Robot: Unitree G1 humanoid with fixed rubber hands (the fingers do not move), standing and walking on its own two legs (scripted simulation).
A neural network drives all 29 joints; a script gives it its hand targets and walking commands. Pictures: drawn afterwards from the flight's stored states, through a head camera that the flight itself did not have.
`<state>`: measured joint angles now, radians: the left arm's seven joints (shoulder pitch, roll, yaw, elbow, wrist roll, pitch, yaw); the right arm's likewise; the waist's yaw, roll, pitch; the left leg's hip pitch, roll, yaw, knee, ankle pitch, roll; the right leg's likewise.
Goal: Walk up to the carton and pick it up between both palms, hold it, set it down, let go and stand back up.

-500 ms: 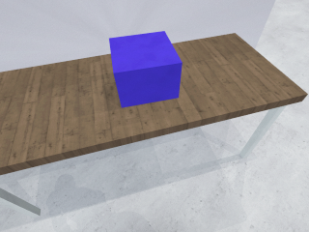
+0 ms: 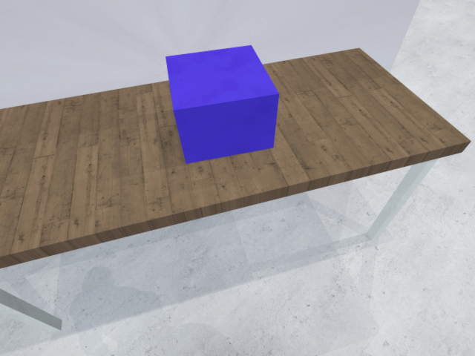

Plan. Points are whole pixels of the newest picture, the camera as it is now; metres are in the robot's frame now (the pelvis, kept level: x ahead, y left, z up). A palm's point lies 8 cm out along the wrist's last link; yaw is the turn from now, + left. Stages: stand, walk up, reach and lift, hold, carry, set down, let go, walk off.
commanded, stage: stand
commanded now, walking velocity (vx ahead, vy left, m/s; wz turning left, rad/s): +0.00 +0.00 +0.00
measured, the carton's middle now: (219, 102) +0.78 +0.06 -0.03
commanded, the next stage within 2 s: none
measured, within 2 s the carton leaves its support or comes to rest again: neither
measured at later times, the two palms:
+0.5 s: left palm out of the picture -0.04 +0.19 -0.15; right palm out of the picture -0.04 -0.20 -0.15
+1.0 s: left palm out of the picture -0.02 +0.18 -0.15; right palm out of the picture -0.03 -0.21 -0.15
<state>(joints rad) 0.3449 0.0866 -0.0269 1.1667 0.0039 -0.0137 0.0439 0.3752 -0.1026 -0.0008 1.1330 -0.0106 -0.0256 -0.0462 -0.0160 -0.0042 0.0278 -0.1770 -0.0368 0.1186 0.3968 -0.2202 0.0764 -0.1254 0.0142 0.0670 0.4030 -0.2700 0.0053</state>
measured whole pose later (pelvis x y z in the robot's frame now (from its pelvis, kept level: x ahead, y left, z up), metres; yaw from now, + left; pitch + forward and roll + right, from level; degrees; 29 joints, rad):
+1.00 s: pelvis +0.02 -0.01 +0.00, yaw +0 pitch +0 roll +0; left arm 0.34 0.09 -0.02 1.15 0.00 -0.02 0.05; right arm 0.37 -0.11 0.00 1.14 -0.01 -0.02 -0.05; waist -0.02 0.00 0.02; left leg -0.16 -0.03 0.11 0.40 -0.25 0.06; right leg -0.11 0.03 0.06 0.40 -0.30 -0.01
